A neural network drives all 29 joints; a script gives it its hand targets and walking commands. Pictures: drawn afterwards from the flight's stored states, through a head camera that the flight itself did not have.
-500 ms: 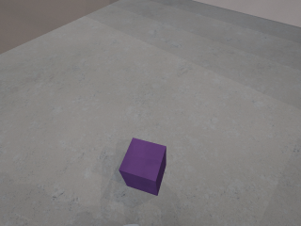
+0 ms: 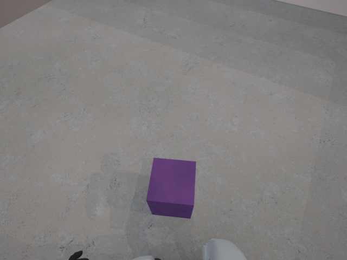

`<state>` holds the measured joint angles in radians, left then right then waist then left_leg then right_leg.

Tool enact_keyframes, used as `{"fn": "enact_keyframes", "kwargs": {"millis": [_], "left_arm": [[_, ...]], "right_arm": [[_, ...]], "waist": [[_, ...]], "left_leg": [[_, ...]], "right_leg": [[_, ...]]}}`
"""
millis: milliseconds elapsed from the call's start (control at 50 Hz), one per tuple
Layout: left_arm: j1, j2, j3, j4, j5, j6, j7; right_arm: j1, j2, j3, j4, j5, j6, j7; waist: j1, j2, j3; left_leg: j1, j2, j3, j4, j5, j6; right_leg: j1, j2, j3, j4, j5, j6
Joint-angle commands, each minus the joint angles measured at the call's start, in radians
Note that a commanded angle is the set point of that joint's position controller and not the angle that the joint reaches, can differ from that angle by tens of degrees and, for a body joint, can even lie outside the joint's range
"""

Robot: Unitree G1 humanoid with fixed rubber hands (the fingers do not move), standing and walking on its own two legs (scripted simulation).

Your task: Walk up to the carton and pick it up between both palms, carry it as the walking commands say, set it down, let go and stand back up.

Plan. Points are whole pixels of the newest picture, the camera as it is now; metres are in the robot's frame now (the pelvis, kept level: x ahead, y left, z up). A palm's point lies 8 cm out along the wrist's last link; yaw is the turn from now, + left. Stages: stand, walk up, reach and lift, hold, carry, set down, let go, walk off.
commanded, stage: walk up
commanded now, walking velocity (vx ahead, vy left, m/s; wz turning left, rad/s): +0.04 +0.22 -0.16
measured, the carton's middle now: (172, 189) +0.45 +0.04 -0.63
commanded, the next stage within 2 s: stand in 1.18 s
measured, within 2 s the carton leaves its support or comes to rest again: neither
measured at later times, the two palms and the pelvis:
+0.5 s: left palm out of the picture +0.06 +0.26 -0.14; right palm out of the picture +0.03 -0.19 -0.14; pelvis +0.03 +0.04 +0.00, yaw -1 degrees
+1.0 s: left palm out of the picture +0.03 +0.25 -0.15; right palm out of the picture -0.01 -0.17 -0.14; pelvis +0.03 +0.04 +0.00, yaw -4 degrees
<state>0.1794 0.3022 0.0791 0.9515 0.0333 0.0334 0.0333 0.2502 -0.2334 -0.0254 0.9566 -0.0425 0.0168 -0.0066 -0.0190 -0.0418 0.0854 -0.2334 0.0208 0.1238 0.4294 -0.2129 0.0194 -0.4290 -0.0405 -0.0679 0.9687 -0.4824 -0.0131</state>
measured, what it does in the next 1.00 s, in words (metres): steps on the spot: right foot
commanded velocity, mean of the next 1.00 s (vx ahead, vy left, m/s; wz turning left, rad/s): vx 0.01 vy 0.03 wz -0.07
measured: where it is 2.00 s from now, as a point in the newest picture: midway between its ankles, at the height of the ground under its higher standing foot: outside the picture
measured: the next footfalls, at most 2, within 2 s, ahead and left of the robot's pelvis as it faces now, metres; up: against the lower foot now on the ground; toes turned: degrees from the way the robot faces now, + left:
right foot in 0.12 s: +0.04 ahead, -0.05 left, +0.00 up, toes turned +2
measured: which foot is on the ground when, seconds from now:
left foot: down 0.00-1.00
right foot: up 0.00-0.10, down 0.12-1.00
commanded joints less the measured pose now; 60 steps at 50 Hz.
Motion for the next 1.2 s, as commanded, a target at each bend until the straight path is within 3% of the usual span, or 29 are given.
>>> {"fn": "enact_keyframes", "kwargs": {"millis": [0,60,80,100,120,140,160,200,240,280,360,720,1180], "left_arm": [[0.048,-0.017,-0.014,-0.046,-0.011,-0.005,0.000],[0.071,-0.041,-0.017,-0.054,-0.020,-0.009,0.005],[0.091,-0.045,-0.016,-0.048,-0.023,-0.012,0.008],[0.108,-0.033,-0.010,-0.046,-0.017,-0.021,0.010],[0.117,0.002,-0.003,-0.045,-0.004,-0.031,0.005],[0.033,0.049,-0.006,-0.033,-0.008,-0.025,0.001],[0.001,0.026,-0.011,-0.030,-0.008,-0.024,-0.007],[-0.037,-0.012,-0.018,0.000,-0.018,-0.021,-0.006],[-0.002,-0.031,-0.026,0.032,-0.025,-0.029,-0.002],[0.016,-0.057,-0.031,0.051,-0.023,-0.035,0.003],[0.053,-0.082,-0.039,0.078,-0.019,-0.044,0.004],[0.188,-0.117,-0.055,0.159,-0.022,-0.055,0.014],[0.166,-0.111,-0.060,0.153,-0.028,-0.058,0.013]], "right_arm": [[0.065,-0.135,-0.027,0.014,-0.001,-0.009,-0.020],[0.059,-0.131,-0.024,0.027,0.004,-0.003,-0.024],[0.049,-0.124,-0.021,0.026,0.008,-0.003,-0.021],[0.054,-0.092,-0.009,0.020,0.015,-0.009,-0.017],[0.076,-0.027,0.011,0.012,0.022,-0.019,-0.013],[0.098,0.006,0.028,0.009,0.038,-0.017,-0.008],[0.090,-0.024,0.021,0.036,0.037,-0.010,-0.012],[0.089,-0.038,0.007,0.045,0.027,-0.021,-0.020],[0.101,-0.037,0.008,0.074,0.021,-0.031,-0.021],[0.108,-0.032,0.002,0.087,0.016,-0.040,-0.027],[0.098,-0.016,-0.003,0.106,0.017,-0.043,-0.036],[0.081,0.005,-0.007,0.163,0.025,-0.025,-0.046],[0.121,0.029,-0.006,0.183,0.027,-0.027,-0.045]], "waist": [[0.008,0.232,-0.084],[0.045,0.186,-0.113],[0.066,0.172,-0.123],[0.083,0.129,-0.137],[0.076,-0.040,-0.151],[0.019,-0.268,-0.099],[0.011,-0.212,-0.072],[-0.014,-0.084,-0.029],[-0.004,-0.009,-0.036],[0.001,0.037,-0.035],[0.006,0.076,-0.043],[0.013,0.043,-0.019],[0.020,0.018,0.000]], "left_leg": [[0.100,0.226,-0.150,-0.068,0.577,0.180],[0.071,0.253,-0.197,-0.056,0.514,0.172],[0.023,0.238,-0.186,-0.049,0.426,0.146],[-0.056,0.207,-0.175,-0.041,0.293,0.100],[-0.129,0.135,-0.136,0.017,0.130,0.042],[-0.044,0.053,-0.054,0.062,-0.087,-0.011],[-0.004,0.045,-0.050,0.074,-0.165,-0.017],[0.023,0.060,-0.072,-0.015,-0.030,-0.027],[0.069,0.095,-0.098,-0.074,0.107,-0.019],[0.091,0.130,-0.132,-0.098,0.207,0.000],[0.122,0.152,-0.142,-0.114,0.236,0.014],[0.157,0.143,-0.097,-0.097,0.173,0.024],[0.136,0.126,-0.093,-0.117,0.065,0.022]], "right_leg": [[0.052,0.010,0.006,-0.163,-0.016,-0.004],[0.173,0.030,0.006,-0.368,0.107,-0.012],[0.268,0.022,0.001,-0.481,0.206,-0.020],[0.402,-0.025,0.036,-0.585,0.322,-0.033],[0.494,-0.159,0.189,-0.663,0.415,-0.057],[0.337,-0.257,0.265,-0.695,0.509,-0.133],[0.294,-0.256,0.265,-0.705,0.504,-0.150],[0.286,-0.183,0.172,-0.695,0.505,-0.112],[0.300,-0.116,0.102,-0.684,0.471,-0.066],[0.310,-0.085,0.071,-0.653,0.437,-0.049],[0.292,-0.074,0.077,-0.638,0.399,-0.039],[0.238,-0.076,0.110,-0.640,0.449,-0.037],[0.188,-0.074,0.143,-0.653,0.372,-0.048]]}}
